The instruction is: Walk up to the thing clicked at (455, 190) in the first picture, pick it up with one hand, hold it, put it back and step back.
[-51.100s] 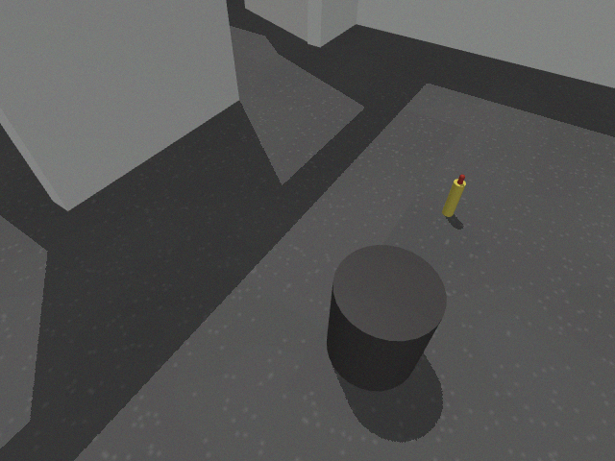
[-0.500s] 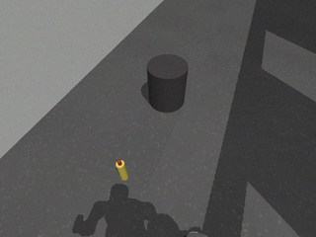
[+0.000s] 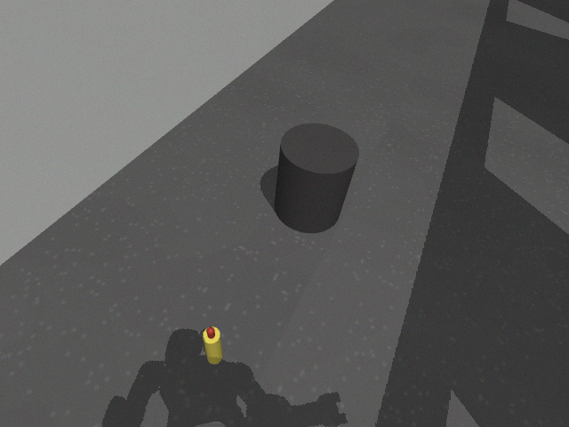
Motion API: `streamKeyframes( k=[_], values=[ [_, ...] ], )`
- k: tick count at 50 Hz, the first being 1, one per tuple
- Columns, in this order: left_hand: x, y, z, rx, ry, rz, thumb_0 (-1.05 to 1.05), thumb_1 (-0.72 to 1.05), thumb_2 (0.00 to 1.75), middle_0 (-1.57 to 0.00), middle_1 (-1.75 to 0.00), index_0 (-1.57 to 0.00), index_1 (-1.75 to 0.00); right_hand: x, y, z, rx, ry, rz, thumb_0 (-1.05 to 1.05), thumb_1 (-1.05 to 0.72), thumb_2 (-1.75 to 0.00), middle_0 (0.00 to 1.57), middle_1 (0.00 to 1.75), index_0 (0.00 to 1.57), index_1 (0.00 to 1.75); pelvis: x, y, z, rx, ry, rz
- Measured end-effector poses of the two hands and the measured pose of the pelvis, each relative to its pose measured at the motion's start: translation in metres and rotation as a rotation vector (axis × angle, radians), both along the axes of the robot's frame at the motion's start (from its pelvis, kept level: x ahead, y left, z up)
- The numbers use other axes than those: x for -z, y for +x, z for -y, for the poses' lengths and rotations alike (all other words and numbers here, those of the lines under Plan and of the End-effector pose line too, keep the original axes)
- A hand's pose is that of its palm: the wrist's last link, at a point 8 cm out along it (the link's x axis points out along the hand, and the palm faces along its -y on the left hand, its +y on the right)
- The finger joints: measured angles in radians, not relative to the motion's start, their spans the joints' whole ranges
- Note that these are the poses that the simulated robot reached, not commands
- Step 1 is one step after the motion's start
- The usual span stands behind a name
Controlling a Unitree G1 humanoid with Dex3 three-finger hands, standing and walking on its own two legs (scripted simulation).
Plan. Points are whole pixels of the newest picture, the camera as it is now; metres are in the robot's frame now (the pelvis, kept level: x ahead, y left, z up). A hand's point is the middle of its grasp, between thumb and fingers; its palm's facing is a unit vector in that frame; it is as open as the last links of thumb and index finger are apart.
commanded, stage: walk up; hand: left
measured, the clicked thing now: (212, 343) +0.46 +0.18 -0.64
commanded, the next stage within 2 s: stand in 1.74 s
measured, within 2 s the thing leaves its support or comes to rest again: neither
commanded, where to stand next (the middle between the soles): +0.13 -0.03 m, yaw +1 degrees
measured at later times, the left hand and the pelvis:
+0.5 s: hand out of the picture +0.11 +0.25 -0.14, palm faces -0.04 -0.93 -0.36, open 7.4 cm; pelvis +0.03 -0.01 +0.01, yaw -1 degrees
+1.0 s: hand out of the picture +0.14 +0.23 -0.13, palm faces -0.02 -0.95 -0.31, open 7.4 cm; pelvis +0.05 -0.02 +0.03, yaw +0 degrees
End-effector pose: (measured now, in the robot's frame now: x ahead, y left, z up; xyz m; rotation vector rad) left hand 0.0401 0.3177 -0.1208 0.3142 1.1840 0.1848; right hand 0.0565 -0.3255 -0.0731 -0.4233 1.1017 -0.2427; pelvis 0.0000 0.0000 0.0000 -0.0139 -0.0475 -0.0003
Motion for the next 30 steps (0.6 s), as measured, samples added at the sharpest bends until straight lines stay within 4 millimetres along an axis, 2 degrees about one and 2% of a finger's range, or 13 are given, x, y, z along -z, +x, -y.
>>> streamKeyframes(
  k=[4,7,12,19,24,30],
  values=[
    [-0.001,0.022,-0.002,0.023,-0.017,-0.024,0.01,0.91,0.89,-0.2,-0.3,-0.2,-0.3,-0.012,0.005,-0.013,0.019,-0.006,-0.01,0.01,-0.9,-0.89,0.21,0.3,0.2,0.3,-0.01,0.012,-0.006,0.001,-0.022,0.0],
    [-0.004,0.037,-0.003,0.026,-0.024,-0.018,0.01,0.91,0.89,-0.2,-0.3,-0.2,-0.3,-0.013,0.007,-0.018,0.019,-0.007,-0.036,0.01,-0.9,-0.89,0.21,0.3,0.2,0.3,-0.014,0.018,-0.008,-0.001,-0.018,-0.003],
    [-0.006,0.048,-0.001,0.023,-0.006,-0.036,0.01,0.91,0.89,-0.2,-0.3,-0.2,-0.3,-0.001,0.017,-0.017,0.025,0.007,-0.052,0.01,-0.9,-0.89,0.21,0.3,0.2,0.3,-0.011,0.026,-0.008,0.009,-0.004,-0.004],
    [-0.01,0.051,0.013,0.007,0.043,-0.043,0.01,0.91,0.89,-0.2,-0.3,-0.2,-0.3,0.033,0.044,-0.011,0.031,0.077,-0.027,0.01,-0.9,-0.89,0.21,0.3,0.2,0.3,0.001,0.03,0.007,0.015,-0.01,0.001],
    [-0.019,0.059,0.025,0.013,0.033,-0.027,0.01,0.91,0.89,-0.2,-0.3,-0.2,-0.3,0.039,0.055,-0.02,0.019,0.13,-0.019,0.01,-0.9,-0.89,0.21,0.3,0.2,0.3,-0.005,0.03,0.01,0.011,0.018,0.003],
    [-0.024,0.078,0.035,0.017,0.003,0.013,0.01,0.9,0.89,-0.2,-0.3,-0.2,-0.3,0.032,0.053,-0.022,0.018,0.143,-0.051,0.01,-0.9,-0.89,0.21,0.3,0.2,0.3,-0.014,0.034,0.013,0.011,0.021,-0.001]
  ],
)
